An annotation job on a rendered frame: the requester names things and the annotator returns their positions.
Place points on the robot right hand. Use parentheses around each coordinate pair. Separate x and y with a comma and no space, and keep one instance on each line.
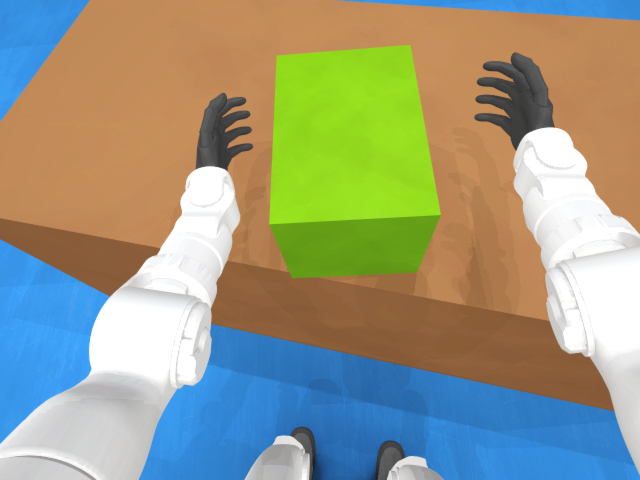
(530,109)

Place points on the robot left hand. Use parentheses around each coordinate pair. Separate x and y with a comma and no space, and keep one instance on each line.
(213,140)

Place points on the robot left forearm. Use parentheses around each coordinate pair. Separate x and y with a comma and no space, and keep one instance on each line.
(193,256)

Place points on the robot right upper arm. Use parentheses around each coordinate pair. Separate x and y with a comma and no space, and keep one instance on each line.
(593,306)

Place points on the robot left foot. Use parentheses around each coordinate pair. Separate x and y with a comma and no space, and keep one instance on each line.
(304,436)

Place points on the carton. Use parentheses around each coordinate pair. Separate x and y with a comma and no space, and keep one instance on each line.
(352,184)

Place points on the right robot shin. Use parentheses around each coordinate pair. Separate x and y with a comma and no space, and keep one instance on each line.
(411,460)

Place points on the robot left upper arm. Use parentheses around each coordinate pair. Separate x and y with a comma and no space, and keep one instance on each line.
(148,343)

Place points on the robot right forearm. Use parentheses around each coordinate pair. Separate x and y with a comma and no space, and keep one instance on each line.
(561,208)

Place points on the pedestal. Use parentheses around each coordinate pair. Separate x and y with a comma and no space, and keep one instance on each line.
(96,151)

